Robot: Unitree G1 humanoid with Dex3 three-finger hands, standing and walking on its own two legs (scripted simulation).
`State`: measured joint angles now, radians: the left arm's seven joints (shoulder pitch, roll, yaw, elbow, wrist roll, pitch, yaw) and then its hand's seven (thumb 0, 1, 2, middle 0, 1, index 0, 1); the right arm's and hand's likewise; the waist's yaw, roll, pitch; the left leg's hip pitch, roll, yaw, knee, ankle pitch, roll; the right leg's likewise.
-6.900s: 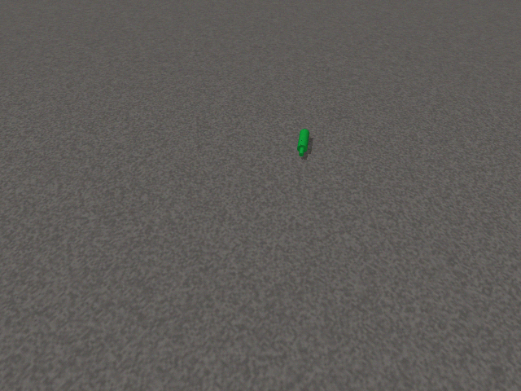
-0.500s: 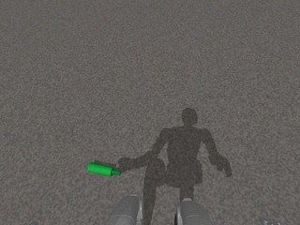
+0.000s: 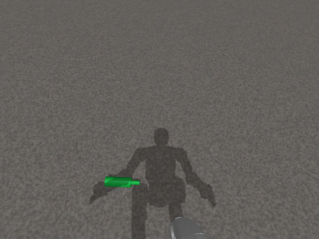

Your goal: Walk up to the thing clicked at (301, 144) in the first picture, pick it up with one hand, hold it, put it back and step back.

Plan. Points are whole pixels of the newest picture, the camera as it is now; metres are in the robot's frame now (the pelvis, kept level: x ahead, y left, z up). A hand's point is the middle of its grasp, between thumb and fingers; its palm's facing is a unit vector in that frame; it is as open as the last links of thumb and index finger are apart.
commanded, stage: walk up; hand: left
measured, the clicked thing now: (122, 182) +0.53 +0.18 -0.72
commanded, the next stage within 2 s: none
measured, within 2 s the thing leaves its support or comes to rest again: neither
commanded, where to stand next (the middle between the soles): +0.12 -0.06 m, yaw -4 degrees
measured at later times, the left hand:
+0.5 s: hand out of the picture +0.15 +0.27 -0.14, palm faces -0.22 -0.92 -0.31, open 7.4 cm
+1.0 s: hand (84, 216) +0.21 +0.20 -0.14, palm faces -0.14 -0.94 -0.31, open 7.4 cm
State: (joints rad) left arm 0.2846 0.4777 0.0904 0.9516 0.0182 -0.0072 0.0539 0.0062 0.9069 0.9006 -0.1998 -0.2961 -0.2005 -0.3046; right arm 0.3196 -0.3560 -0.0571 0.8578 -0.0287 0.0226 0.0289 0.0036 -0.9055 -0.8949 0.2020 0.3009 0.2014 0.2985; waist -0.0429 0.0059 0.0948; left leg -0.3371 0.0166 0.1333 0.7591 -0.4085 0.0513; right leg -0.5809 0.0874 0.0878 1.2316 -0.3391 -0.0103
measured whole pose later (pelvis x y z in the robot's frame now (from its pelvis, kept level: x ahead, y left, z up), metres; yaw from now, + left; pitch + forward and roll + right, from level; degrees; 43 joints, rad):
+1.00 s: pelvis +0.07 -0.02 +0.02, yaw -9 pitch -1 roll +1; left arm 0.07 0.34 0.04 1.01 0.02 0.05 -0.01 0.00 0.91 0.90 -0.20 -0.30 -0.20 -0.30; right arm 0.15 -0.36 -0.04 1.03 -0.01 -0.05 -0.04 0.00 -0.91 -0.90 0.20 0.30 0.20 0.30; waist 0.02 -0.05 0.08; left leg -0.20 0.03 0.02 0.50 -0.28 -0.04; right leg -0.24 0.00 -0.04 0.57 -0.31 -0.04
